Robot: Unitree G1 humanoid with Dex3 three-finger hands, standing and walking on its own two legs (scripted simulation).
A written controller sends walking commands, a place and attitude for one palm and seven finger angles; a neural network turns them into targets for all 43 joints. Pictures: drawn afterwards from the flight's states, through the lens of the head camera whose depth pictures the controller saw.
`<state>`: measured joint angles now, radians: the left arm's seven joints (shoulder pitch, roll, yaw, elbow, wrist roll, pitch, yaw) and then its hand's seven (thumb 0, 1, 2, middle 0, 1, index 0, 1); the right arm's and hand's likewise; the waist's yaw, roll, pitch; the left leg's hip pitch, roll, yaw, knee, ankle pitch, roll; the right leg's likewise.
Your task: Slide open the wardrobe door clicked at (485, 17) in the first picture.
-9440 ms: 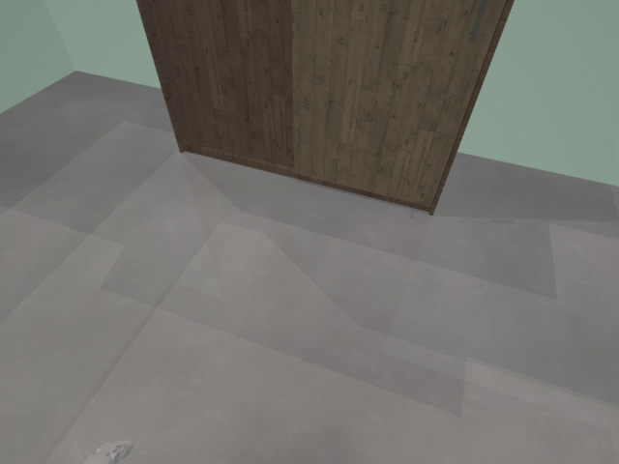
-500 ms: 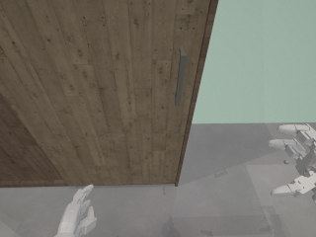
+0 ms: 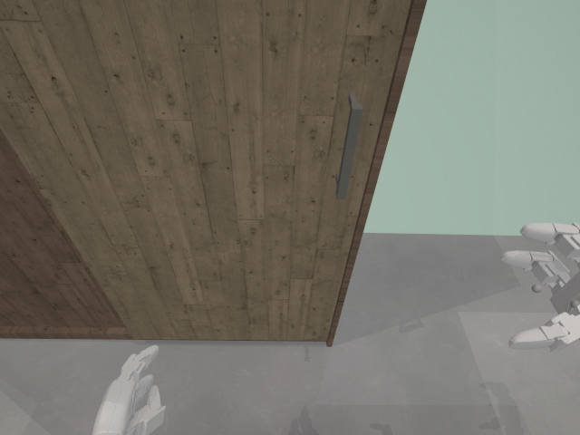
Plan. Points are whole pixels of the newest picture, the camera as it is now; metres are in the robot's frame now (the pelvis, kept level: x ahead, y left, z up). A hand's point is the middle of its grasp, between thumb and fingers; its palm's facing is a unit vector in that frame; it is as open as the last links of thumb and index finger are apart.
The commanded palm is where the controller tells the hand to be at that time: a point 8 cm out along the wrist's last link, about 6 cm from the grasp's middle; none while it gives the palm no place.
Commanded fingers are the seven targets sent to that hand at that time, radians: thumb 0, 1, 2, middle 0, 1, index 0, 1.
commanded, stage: raise the hand with hooked fingers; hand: right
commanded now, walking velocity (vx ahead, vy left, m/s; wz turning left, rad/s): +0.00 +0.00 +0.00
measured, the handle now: (346, 149) +0.56 -0.08 +0.12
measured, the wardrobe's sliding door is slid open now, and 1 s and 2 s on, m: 0.00 0.00 0.00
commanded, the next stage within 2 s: move the hooked fingers beside the handle in 0.12 s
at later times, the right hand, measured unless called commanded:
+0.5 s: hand (499, 259) +0.31 -0.25 +0.13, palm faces +0.00 +1.00 -0.01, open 14.0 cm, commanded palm +0.29 -0.30 +0.14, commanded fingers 0.00 0.50 -0.30 0.30 1.20 0.30 1.20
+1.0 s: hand (456, 222) +0.38 -0.22 +0.13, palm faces -0.02 +1.00 +0.02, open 14.0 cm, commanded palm +0.36 -0.27 +0.13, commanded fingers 0.00 0.50 -0.30 0.30 1.20 0.30 1.20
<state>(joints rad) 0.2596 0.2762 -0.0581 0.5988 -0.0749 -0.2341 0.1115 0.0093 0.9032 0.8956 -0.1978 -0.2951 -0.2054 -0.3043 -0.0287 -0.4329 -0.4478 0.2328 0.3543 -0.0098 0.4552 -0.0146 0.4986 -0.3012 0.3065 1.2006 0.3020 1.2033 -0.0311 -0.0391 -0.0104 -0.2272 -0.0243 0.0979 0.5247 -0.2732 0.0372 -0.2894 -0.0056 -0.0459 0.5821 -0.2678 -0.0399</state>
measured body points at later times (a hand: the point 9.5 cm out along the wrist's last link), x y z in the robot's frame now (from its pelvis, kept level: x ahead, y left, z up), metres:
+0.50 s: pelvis +0.00 +0.00 +0.00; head +0.00 +0.00 +0.45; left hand +0.17 +0.23 -0.07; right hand +0.30 -0.30 +0.14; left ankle +0.01 +0.10 -0.73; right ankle +0.03 -0.09 -0.73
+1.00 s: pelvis +0.01 -0.01 +0.00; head +0.02 -0.01 +0.45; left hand +0.15 +0.24 -0.09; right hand +0.38 -0.27 +0.13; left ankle +0.01 +0.10 -0.73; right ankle +0.03 -0.09 -0.73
